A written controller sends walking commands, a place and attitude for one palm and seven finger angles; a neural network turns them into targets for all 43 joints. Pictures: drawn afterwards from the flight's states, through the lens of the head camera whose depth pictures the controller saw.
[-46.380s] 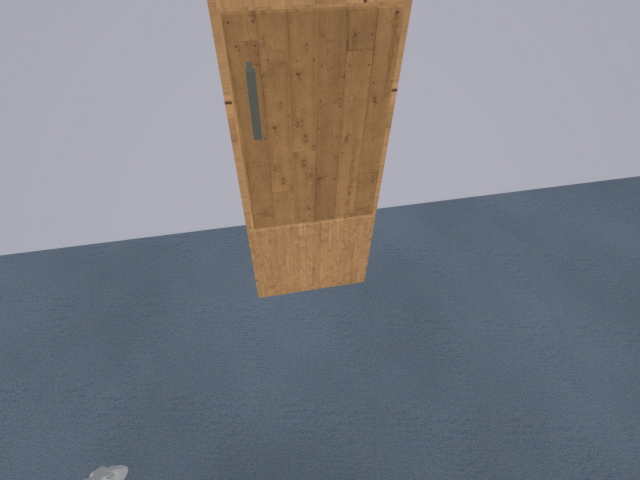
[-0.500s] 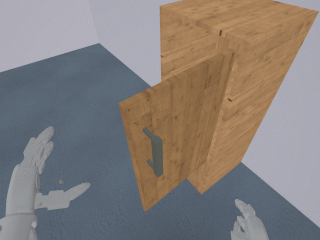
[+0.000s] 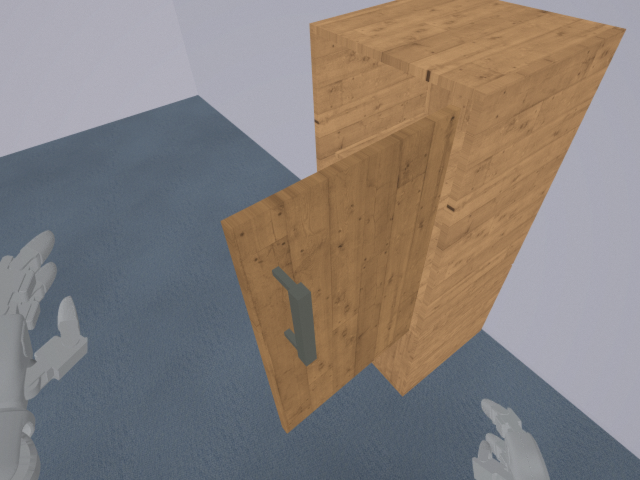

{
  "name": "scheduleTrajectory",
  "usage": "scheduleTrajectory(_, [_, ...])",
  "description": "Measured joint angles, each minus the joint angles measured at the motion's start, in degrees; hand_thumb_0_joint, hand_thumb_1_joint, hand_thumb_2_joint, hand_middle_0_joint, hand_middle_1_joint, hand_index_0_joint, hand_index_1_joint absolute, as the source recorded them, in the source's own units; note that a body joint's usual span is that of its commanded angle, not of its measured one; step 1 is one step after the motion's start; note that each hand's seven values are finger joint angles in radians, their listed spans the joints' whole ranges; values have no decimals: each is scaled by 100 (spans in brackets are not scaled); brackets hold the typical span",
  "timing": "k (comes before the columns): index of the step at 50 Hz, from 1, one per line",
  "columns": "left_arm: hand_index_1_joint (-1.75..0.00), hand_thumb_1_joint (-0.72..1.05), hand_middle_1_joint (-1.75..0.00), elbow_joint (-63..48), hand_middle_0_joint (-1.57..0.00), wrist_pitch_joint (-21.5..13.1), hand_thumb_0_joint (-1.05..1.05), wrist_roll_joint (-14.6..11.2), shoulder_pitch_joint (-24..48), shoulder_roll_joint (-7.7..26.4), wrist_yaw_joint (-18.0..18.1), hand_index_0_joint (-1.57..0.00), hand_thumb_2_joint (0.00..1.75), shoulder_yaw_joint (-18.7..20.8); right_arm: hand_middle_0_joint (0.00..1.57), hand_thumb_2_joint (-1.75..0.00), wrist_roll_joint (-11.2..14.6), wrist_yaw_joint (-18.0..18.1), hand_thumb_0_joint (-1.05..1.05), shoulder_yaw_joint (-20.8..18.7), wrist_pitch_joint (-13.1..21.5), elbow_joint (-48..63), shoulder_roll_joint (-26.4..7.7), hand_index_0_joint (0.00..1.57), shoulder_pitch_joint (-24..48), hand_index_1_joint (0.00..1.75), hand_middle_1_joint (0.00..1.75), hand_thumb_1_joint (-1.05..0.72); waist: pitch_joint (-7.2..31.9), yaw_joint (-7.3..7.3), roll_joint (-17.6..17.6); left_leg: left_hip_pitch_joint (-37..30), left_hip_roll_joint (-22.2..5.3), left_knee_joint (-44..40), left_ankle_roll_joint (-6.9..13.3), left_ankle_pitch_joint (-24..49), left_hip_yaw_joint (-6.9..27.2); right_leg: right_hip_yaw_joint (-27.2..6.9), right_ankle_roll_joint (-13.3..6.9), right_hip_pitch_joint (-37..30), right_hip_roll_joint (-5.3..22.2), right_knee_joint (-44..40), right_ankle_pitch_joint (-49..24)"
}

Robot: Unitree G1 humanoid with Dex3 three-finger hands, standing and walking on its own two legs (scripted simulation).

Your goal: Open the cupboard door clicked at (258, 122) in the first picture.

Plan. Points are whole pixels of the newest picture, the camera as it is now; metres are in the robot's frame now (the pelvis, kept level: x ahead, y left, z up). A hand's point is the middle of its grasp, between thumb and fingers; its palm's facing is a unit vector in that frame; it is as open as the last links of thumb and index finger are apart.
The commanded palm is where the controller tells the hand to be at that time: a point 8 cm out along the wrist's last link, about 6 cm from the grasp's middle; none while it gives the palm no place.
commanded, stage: draw the hand back to the body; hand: left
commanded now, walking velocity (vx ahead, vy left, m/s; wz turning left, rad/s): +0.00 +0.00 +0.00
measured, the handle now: (294, 318) +0.31 +0.08 +0.04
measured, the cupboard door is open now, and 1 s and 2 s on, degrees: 93 93 93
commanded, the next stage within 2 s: step back with the hand held close in 0.20 s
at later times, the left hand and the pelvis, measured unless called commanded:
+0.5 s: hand (76, 348) +0.18 +0.26 +0.15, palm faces +0.39 -0.79 -0.48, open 7.4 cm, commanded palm +0.12 +0.30 +0.17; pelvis -0.02 +0.00 +0.00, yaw -1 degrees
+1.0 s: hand out of the picture +0.09 +0.29 +0.15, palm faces +0.43 -0.75 -0.51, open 7.4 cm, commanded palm +0.03 +0.33 +0.17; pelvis -0.11 +0.03 -0.02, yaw +1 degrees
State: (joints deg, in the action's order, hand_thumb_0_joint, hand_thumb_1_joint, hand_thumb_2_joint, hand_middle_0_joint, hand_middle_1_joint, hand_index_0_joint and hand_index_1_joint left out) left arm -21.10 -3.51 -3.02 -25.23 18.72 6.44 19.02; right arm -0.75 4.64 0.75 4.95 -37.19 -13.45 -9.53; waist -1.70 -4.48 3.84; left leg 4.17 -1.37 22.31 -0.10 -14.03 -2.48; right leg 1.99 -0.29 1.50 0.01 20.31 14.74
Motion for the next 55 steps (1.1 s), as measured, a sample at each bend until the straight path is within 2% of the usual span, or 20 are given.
scheduleTrajectory(6, [-30,87,-30,70,-21,18,1,1,-38,-18,-37,-21,89,-102,20,-90,-7,31,2,-5,-3,-45,32,21,-25,30,30,-90,-37,4,-29,-3,-41,-16,-28,34,3,2,-33,-6,-42,-28,-40])
scheduleTrajectory(17, [-30,89,-30,4,-21,-87,2,-7,-1,24,-23,-22,90,-25,20,-90,-1,39,2,-15,93,-120,42,21,-52,30,30,-90,-56,18,21,-21,-64,-30,-37,83,6,3,-45,-39,-67,-80,-110])
scheduleTrajectory(24, [-30,89,-30,-185,-21,-356,1,30,-234,243,-54,-21,90,257,20,-90,44,36,2,-7,-200,197,12,21,115,30,30,-90,0,244,-8,623,-122,241,-8,90,10,0,-12,502,-115,-50,-260])
scheduleTrajectory(31, [-30,89,-30,-586,-21,-295,2,36,-612,430,-57,-22,90,171,20,-90,92,91,2,-149,-416,477,-45,21,179,30,30,-90,-132,340,-145,957,-18,305,112,209,-173,-175,107,994,4,238,-320])
scheduleTrajectory(38, [-30,88,-30,-926,-22,-445,2,37,-698,711,46,-22,90,458,20,-90,119,94,2,-162,-468,620,53,21,100,30,30,-90,-161,380,-328,1231,57,500,211,311,-221,-222,184,1312,89,525,-387])
scheduleTrajectory(44, [-30,89,-30,-842,-21,-644,1,152,-613,595,129,-22,90,578,20,-90,123,56,2,-100,-327,692,85,21,-20,30,30,-90,-182,385,-339,1544,109,762,296,399,-180,-190,213,1621,142,843,-417])
scheduleTrajectory(49, [-30,89,-30,-781,-21,-739,1,264,-519,421,157,-22,90,560,20,-90,109,35,2,-87,-184,628,100,21,-144,30,30,-90,-258,371,-279,1839,112,1093,320,317,-55,-169,177,1809,85,1068,-421])
scheduleTrajectory(53, [-30,88,-30,-988,-21,-829,2,246,-583,341,226,-22,90,517,20,-90,78,7,2,-82,-83,461,97,21,-206,30,30,-90,-255,326,-324,2125,128,1491,207,-321,11,-148,148,1960,83,1118,-512])
scheduleTrajectory(55, [-30,88,-30,-1133,-21,-878,2,232,-582,347,274,-22,90,475,20,-90,54,13,2,-87,-50,360,73,21,-200,30,30,-90,-288,330,-364,2195,154,1595,173,-356,28,-159,179,2027,96,1214,-531])
